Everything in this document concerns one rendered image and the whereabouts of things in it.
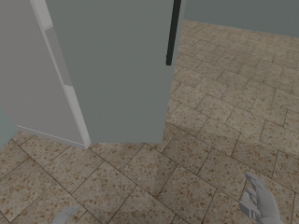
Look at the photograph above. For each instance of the left robot hand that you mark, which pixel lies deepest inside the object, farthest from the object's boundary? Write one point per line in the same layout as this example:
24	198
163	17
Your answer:
65	214

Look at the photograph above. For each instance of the right robot hand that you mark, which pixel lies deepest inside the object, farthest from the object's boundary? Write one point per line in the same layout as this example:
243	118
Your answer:
264	203

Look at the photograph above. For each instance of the fridge door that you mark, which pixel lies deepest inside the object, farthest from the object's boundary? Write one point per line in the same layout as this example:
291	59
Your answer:
115	54

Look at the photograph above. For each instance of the handle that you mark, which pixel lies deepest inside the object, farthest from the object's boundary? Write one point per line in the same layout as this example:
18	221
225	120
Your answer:
173	32

